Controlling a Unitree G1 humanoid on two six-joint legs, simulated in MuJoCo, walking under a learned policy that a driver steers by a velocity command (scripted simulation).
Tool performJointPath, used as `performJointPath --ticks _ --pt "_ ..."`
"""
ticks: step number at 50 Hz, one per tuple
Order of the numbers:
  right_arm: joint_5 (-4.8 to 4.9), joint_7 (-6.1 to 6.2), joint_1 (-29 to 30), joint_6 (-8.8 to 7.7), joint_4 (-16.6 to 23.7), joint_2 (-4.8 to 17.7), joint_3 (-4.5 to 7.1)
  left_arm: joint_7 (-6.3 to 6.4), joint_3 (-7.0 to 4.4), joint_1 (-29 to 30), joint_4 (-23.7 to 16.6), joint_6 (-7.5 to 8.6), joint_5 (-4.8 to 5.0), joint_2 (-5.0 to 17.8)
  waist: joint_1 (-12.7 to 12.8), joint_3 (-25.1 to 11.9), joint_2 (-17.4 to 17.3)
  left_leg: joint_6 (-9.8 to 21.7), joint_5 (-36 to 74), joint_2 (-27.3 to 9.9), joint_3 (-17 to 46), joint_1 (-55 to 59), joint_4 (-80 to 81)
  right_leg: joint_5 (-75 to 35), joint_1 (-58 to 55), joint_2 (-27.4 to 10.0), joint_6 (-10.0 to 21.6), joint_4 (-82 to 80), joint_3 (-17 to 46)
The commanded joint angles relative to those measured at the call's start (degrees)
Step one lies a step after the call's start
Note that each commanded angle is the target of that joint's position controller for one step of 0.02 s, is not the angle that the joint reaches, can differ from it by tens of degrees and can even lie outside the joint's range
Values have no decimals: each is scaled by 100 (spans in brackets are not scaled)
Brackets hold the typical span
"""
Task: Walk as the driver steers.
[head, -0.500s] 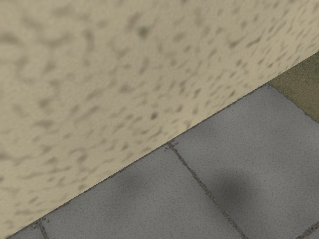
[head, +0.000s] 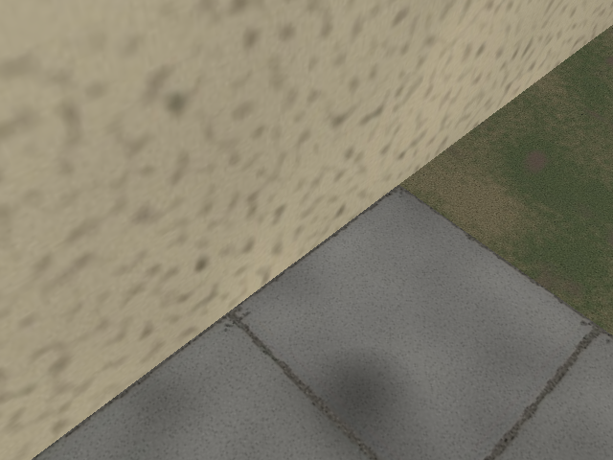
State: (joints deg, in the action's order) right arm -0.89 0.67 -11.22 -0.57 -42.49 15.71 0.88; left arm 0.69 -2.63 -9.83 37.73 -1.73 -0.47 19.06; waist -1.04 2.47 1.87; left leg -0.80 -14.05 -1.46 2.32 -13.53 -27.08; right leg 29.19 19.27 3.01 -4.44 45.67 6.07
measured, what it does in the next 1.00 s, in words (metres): steps on the spot, turning left: right foot, then right foot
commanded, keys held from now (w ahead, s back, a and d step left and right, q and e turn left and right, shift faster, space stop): no key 0.06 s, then q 0.40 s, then w+q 0.16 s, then no key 0.38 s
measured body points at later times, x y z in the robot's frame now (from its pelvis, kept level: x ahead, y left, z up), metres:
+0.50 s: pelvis -0.01 +0.01 -0.01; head +0.02 +0.04 +0.43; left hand +0.10 +0.31 -0.12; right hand +0.17 -0.26 -0.09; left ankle -0.01 +0.09 -0.74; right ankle -0.03 -0.15 -0.70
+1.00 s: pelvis +0.08 -0.01 +0.00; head +0.09 -0.01 +0.45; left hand +0.18 +0.28 -0.09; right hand +0.28 -0.23 -0.11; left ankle -0.01 +0.10 -0.74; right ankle +0.15 -0.10 -0.74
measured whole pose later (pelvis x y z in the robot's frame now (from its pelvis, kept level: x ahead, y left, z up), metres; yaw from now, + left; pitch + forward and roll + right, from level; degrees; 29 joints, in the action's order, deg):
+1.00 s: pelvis +0.08 -0.01 +0.00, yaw +21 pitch +0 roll -2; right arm -1.9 3.0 -15.2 1.0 -38.0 16.4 -0.1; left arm -0.6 0.2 -5.8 38.4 2.1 -1.8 14.0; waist -2.1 1.2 -1.8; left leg -2.3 -20.0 0.1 7.8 -10.2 -30.6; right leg 10.7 15.4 3.3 1.7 26.2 0.2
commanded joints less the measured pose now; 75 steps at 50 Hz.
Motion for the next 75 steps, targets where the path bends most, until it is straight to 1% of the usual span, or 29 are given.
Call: performJointPath --ticks 1,3,4,5,6,7,10,15,17,21,22,23,24,25,26,27,31,35,41,43,45,46,47,48,50,54,58,63,75 --pt "49 54 210 98 326 884 194 -43 -16 -97 -180 116 51 153 83 -643 -1326 950 2882 -870 652 636 313 -885 -566 -131 -97 -1597 -385" --pt "87 59 -150 106 244 788 140 -51 -55 -180 -39 113 9 367 25 -538 -1120 567 1846 -728 646 252 350 -2277 -1402 -201 103 -2751 -244" --pt "-19 0 -317 -3 215 707 87 21 -111 -193 -84 65 -42 681 -73 -551 -577 287 1248 -607 566 -193 242 -3296 -1867 -668 284 -2551 208" --pt "-69 -73 -476 -105 223 633 59 51 -135 -88 -23 24 -126 860 -297 -589 108 26 475 -281 215 -162 346 -3058 -1538 -808 622 -2106 280" --pt "-68 -105 -110 -145 221 765 63 18 -81 -102 -18 26 -132 547 -5 -543 -46 -162 281 -176 86 68 190 -2324 -1195 -680 777 -2155 186" --pt "-20 -110 182 -149 301 842 89 11 -60 -111 22 42 -159 511 97 -330 -114 -205 376 -109 70 -85 11 -2021 -1088 -630 776 -2246 179" --pt "109 -5 253 -49 498 893 105 74 -153 -239 129 108 -107 815 122 -176 321 -118 833 -14 111 -492 -547 -2276 -1061 -769 838 -2310 227" --pt "175 -1 53 90 713 867 196 149 -170 52 -102 77 -97 764 147 -91 995 -159 -1463 32 -126 -1103 -2238 -3320 -835 -1947 1688 -2574 843" --pt "187 -48 27 159 800 817 210 141 -205 214 -150 139 -31 807 119 -104 770 -135 -1917 -190 -62 -1295 -2438 -4010 -990 -2149 1770 -2456 695" --pt "171 -181 -404 239 730 842 247 146 -223 509 -208 73 137 795 -99 -474 434 68 -218 82 -503 -52 -501 -3749 -925 -1616 1270 -1609 -193" --pt "138 -157 -444 253 790 1108 325 121 -193 197 -127 88 119 668 -53 -447 -136 275 814 -45 68 390 211 -2803 -577 -1204 917 -892 -584" --pt "92 -85 -436 248 988 1943 509 123 -79 358 -453 114 -148 362 50 -333 -1835 1220 2433 -1571 2638 1026 738 -19 1155 -217 241 614 -1106" --pt "-45 -113 -1019 135 890 1794 456 107 -107 654 -505 168 -113 486 -339 -931 -1638 2133 2001 -2118 3624 1158 1123 1417 1368 27 164 1926 -201" --pt "-14 -120 -941 28 861 1615 415 25 -162 479 -514 215 42 662 -189 -830 -1198 2095 737 -1961 3300 1288 1194 1067 1729 -168 221 2312 7" --pt "118 -95 -840 -25 827 1484 415 -49 -188 454 -464 278 100 721 -106 -552 -897 1766 -721 -1585 2866 1240 1263 480 1940 -366 327 2100 -3" --pt "174 -4 -717 32 806 1434 423 -53 -210 653 -452 377 48 736 -111 -240 -847 1488 -1420 -1350 2626 1190 1399 -43 2082 -472 345 1710 -67" --pt "107 201 -845 69 913 1309 368 -150 -174 842 -438 603 0 575 -132 -291 -909 1346 -1171 -987 2266 1163 1661 -1204 1705 -321 211 859 -213" --pt "45 278 -663 112 943 1295 347 -108 -43 1123 -468 570 -86 240 -143 -316 -942 1248 853 -763 1567 926 1261 -1474 1131 -144 -93 -121 -390" --pt "67 214 -626 263 870 1236 321 -173 36 1036 -502 471 -32 292 -139 -223 -1066 1144 981 -823 1683 114 824 -1380 89 -149 -13 -895 -378" --pt "83 214 -356 270 892 1045 241 -185 48 827 -446 504 -47 246 82 -231 -1011 966 1063 -775 1735 -69 592 -1916 -529 -187 159 -1746 -376" --pt "-38 216 -533 139 774 631 90 -54 18 583 -403 515 -157 382 121 -395 -637 472 846 -436 1518 -417 330 -3220 -1709 -681 380 -2612 0" --pt "-223 191 -830 81 740 489 41 -10 -5 347 -460 506 -201 718 -31 -658 239 204 -645 -80 1170 -794 -389 -5158 -2325 -1553 673 -2337 880" --pt "-148 230 -997 66 817 501 37 -43 20 531 -313 472 -226 561 -291 -735 849 -71 -1451 5 790 -808 -459 -4503 -1857 -1934 1390 -2509 1480" --pt "-143 262 -839 51 792 647 37 -93 96 656 -372 477 -117 166 -187 -664 577 -256 -1032 -145 671 -631 -264 -3337 -1701 -1686 1472 -2706 1442" --pt "-110 297 -434 65 802 704 65 -161 122 730 -368 456 -136 149 -54 -559 536 -333 -374 -97 612 -450 -79 -2355 -1479 -1163 1124 -2714 1036" --pt "-86 279 -496 26 773 794 45 -200 84 676 -313 554 -95 259 -57 -743 51 -164 523 -165 619 -36 206 -4127 -1604 -768 834 -2228 304" --pt "-86 289 -443 -34 717 722 0 -143 84 595 -193 479 -42 184 37 -1116 2 -168 856 -205 576 39 228 -5389 -2117 -779 881 -2020 230" --pt "-46 222 -397 -58 607 659 -51 -46 45 679 -60 244 -80 186 77 -884 -197 -219 603 -207 522 -7 389 -4722 -2038 -702 894 -2178 228" --pt "-35 158 -422 -153 232 734 -82 8 -5 661 358 113 -86 198 131 -417 -299 -205 263 -183 422 -167 532 -3157 -1653 -509 823 -2343 115"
